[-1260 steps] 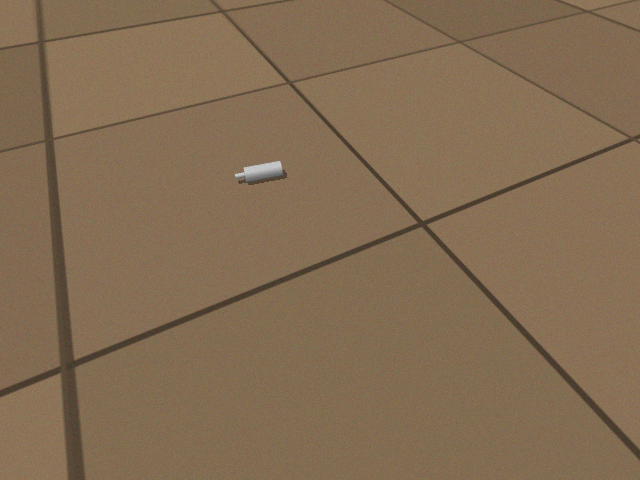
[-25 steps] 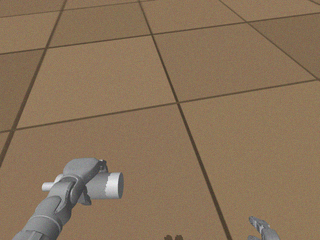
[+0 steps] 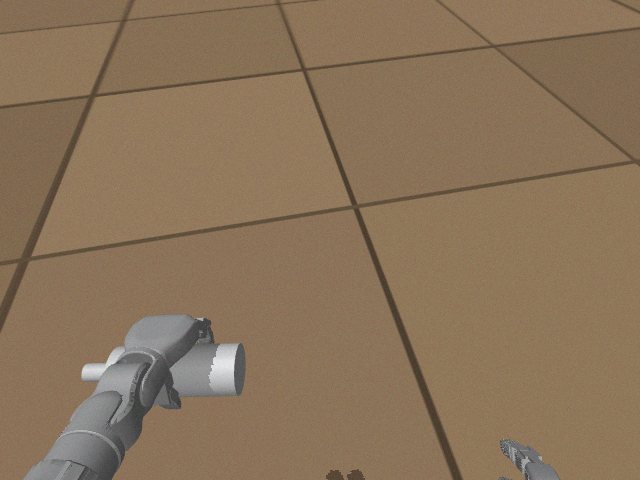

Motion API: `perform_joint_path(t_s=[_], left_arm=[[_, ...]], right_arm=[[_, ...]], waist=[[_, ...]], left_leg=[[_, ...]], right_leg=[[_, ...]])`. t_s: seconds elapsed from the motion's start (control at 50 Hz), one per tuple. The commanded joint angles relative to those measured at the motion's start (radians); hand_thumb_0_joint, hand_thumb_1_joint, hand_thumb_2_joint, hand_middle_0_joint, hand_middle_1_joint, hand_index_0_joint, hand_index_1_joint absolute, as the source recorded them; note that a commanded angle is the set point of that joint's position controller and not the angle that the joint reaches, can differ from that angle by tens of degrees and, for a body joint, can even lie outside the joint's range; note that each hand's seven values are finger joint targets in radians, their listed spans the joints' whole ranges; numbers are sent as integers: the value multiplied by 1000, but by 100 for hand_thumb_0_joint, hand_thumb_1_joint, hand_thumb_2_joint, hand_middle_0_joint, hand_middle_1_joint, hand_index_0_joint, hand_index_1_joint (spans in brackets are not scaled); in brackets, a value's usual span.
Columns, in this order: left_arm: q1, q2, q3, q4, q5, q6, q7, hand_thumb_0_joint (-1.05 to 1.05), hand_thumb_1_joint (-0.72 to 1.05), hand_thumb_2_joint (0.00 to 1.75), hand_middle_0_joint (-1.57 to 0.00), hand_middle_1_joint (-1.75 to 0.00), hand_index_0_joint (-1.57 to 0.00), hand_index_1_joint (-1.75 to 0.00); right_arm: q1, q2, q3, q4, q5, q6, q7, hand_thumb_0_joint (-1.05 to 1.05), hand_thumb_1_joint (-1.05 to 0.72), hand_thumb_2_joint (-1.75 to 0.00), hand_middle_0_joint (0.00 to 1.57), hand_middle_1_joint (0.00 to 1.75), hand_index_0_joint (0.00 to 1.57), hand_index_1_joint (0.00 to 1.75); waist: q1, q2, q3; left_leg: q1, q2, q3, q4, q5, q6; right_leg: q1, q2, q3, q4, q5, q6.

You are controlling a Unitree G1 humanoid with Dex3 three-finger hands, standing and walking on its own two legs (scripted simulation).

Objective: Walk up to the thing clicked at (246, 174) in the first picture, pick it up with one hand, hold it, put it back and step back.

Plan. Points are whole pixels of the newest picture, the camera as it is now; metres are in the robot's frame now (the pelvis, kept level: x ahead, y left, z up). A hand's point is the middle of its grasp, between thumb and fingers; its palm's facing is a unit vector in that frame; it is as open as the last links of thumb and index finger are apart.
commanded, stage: crouch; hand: left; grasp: from above
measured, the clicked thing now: (163, 370) +0.29 +0.25 -0.07
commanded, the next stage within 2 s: none
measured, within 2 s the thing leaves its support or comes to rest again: neither
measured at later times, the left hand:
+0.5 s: hand (188, 388) +0.29 +0.22 -0.13, palm faces -0.49 +0.02 -0.87, open 10.1 cm
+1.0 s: hand (230, 395) +0.37 +0.22 -0.37, palm faces -0.47 +0.03 -0.88, open 10.0 cm
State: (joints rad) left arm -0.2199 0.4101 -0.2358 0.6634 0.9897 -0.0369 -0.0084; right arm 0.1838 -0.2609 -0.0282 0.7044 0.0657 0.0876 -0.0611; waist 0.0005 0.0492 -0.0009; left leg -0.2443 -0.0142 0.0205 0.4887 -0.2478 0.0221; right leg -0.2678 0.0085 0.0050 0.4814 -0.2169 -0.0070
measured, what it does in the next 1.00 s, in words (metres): lowers itself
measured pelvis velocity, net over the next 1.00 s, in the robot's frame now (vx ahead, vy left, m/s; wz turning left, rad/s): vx -0.06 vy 0.01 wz -0.01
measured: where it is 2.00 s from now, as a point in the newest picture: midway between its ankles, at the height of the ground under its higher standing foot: outside the picture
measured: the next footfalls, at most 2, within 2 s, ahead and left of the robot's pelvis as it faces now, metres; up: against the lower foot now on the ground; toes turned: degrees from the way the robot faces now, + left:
none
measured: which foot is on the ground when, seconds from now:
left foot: down 0.00-1.00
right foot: down 0.00-1.00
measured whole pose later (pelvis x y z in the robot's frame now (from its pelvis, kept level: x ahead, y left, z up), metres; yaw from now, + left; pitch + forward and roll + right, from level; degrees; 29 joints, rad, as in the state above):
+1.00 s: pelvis -0.06 +0.01 -0.23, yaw +0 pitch +34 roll -3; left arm -0.76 0.46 -0.06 1.29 1.18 -0.08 0.36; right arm 0.27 -0.23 -0.04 0.75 -0.04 -0.01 -0.01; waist -0.19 0.06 -0.20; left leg -1.69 -0.01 0.00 1.72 -0.63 0.04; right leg -1.69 0.00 -0.04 1.67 -0.58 0.00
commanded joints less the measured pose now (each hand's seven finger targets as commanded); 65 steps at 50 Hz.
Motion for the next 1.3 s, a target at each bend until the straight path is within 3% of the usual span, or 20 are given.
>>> perform_joint_path(t_s=[0.0, 0.08, 0.1, 0.14, 0.18, 0.3, 0.5, 0.54, 0.58, 0.66, 0.72, 0.88, 0.94, 0.98, 1.04, 1.1, 1.14, 1.16, 1.2, 1.28], left_arm=[[-374, 229, 123, -221, 1, 3, 36, 0, 61, 86, -98, -71, -98, -71], [-352, 228, 131, -219, -7, 0, 30, 0, 70, 80, -103, -75, -105, -72], [-371, 198, 99, -236, -6, -1, 29, 0, 62, 85, -95, -73, -97, -71], [-360, 226, 132, -205, 0, -3, 41, 0, 66, 91, -102, -72, -101, -72], [-376, 211, 120, -188, 2, -11, 53, 0, 67, 90, -103, -71, -102, -72], [-432, 170, 102, -30, 48, -43, 162, 0, 69, 92, -106, -70, -105, -71], [-674, 182, 133, 229, 176, -76, 376, 0, 64, 83, -100, -72, -101, -71], [-726, 161, 127, 268, 185, -63, 410, 0, 65, 80, -100, -69, -101, -68], [-777, 210, 157, 300, 188, -54, 433, 0, 64, 78, -98, -69, -100, -67], [-841, 229, 168, 330, 178, -37, 448, 0, 68, 82, -102, -71, -103, -69], [-794, 233, 181, 404, 170, -18, 441, 0, 69, 80, -102, -70, -104, -69], [-916, 300, 216, 439, 180, -12, 417, 0, 66, 79, -103, -65, -104, -65], [-927, 338, 244, 453, 184, -33, 420, 0, 68, 79, -106, -63, -106, -63], [-976, 318, 234, 431, 192, -51, 418, 0, 69, 83, -108, -64, -107, -64], [-1003, 367, 259, 431, 213, -69, 431, 0, 69, 86, -108, -64, -107, -65], [-1040, 314, 246, 448, 223, -78, 445, 0, 72, 89, -110, -65, -109, -66], [-1067, 316, 248, 447, 223, -82, 451, 0, 72, 90, -111, -67, -110, -68], [-1061, 365, 275, 461, 232, -81, 458, 0, 73, 89, -111, -66, -110, -67], [-1084, 332, 260, 456, 234, -86, 463, 0, 74, 89, -112, -67, -111, -68], [-1089, 373, 286, 527, 242, -84, 473, 0, 76, 95, -114, -70, -113, -71]], right_arm=[[-89, -130, -41, -137, -7, -45, -9, 0, -90, -90, 20, 30, 20, 30], [-94, -131, -39, -149, -5, -44, -9, 0, -92, -91, 20, 30, 20, 30], [-93, -127, -37, -145, -8, -44, -9, 0, -88, -90, 20, 30, 20, 30], [-86, -132, -39, -141, -6, -43, -9, 0, -88, -90, 20, 30, 20, 30], [-78, -131, -40, -137, -8, -41, -8, 0, -88, -90, 20, 30, 20, 30], [-48, -129, -43, -101, -23, -38, 2, 0, -89, -90, 20, 30, 20, 30], [98, -157, -85, -45, -67, -60, 39, 0, -89, -90, 20, 30, 20, 30], [126, -160, -88, -51, -71, -66, 37, 0, -89, -90, 20, 30, 20, 30], [136, -168, -89, -41, -79, -75, 31, 0, -89, -89, 20, 30, 20, 30], [157, -168, -90, -43, -89, -94, 18, 0, -89, -89, 20, 30, 20, 30], [170, -177, -96, -39, -96, -104, 16, 0, -89, -90, 20, 30, 20, 30], [192, -186, -84, -29, -111, -124, 23, 0, -89, -90, 20, 30, 20, 30], [191, -185, -77, -30, -117, -134, 32, 0, -89, -90, 20, 30, 20, 30], [200, -189, -71, -20, -126, -143, 44, 0, -90, -90, 20, 30, 20, 30], [215, -202, -70, -8, -132, -151, 59, 0, -90, -90, 20, 30, 20, 30], [239, -206, -67, 10, -147, -161, 82, 0, -90, -90, 20, 30, 20, 30], [247, -210, -68, 14, -153, -165, 96, 0, -90, -90, 20, 30, 20, 30], [250, -221, -70, 17, -156, -166, 100, 0, -90, -90, 20, 30, 20, 30], [258, -206, -64, 9, -164, -165, 113, 0, -91, -90, 20, 30, 20, 30], [250, -196, -50, 2, -173, -165, 128, 0, -91, -90, 20, 30, 20, 30]], waist=[[-3, -12, -255], [-2, 0, -256], [-11, -11, -257], [-4, -14, -230], [-17, -28, -219], [-46, -72, -201], [-94, 27, -434], [-110, 38, -495], [-106, 51, -551], [-123, 62, -676], [-119, 57, -686], [-171, 100, -757], [-169, 88, -785], [-197, 133, -815], [-195, 168, -875], [-228, 190, -889], [-225, 241, -911], [-214, 240, -939], [-231, 242, -946], [-241, 212, -897]], left_leg=[[103, 0, -27, -61, 203, -7], [112, -1, -22, -61, 210, -8], [113, 2, -27, -61, 210, -7], [98, 1, -26, -64, 197, -8], [82, -1, -23, -61, 179, -6], [-8, -13, -16, 10, 112, -6], [-398, -3, -27, 445, 19, -18], [-470, -5, -32, 507, -34, -17], [-562, -5, -37, 577, -56, -13], [-729, -13, -32, 723, -107, 0], [-818, -10, -50, 790, -140, -4], [-999, -9, -81, 953, -246, -8], [-1067, -17, -79, 1018, -286, -2], [-1070, -14, -87, 1068, -250, -4], [-1057, -12, -95, 1124, -192, -9], [-1042, -5, -124, 1168, -137, -20], [-1002, 0, -132, 1196, -76, -30], [-998, 0, -135, 1212, -53, -32], [-1042, -6, -109, 1259, -30, -24], [-1196, -18, -69, 1320, -112, -5]], right_leg=[[63, 16, 3, -69, 143, -13], [62, 17, 4, -68, 146, -15], [55, 18, 2, -68, 147, -14], [46, 18, 2, -70, 136, -14], [32, 16, 4, -69, 125, -12], [-65, 6, 6, -17, 72, -7], [-509, 11, -1, 400, -3, -25], [-583, 15, -4, 466, -40, -27], [-648, 17, -7, 544, -60, -30], [-746, 16, -6, 675, -95, -33], [-863, 12, -18, 766, -136, -41], [-1102, 6, -44, 963, -242, -44], [-1160, 3, -47, 1017, -278, -45], [-1229, -4, -50, 1061, -257, -44], [-1291, -4, -58, 1119, -235, -45], [-1384, -14, -69, 1171, -218, -42], [-1424, -17, -74, 1204, -203, -43], [-1433, -17, -77, 1224, -194, -43], [-1401, -12, -74, 1241, -153, -42], [-1376, -11, -64, 1263, -145, -37]])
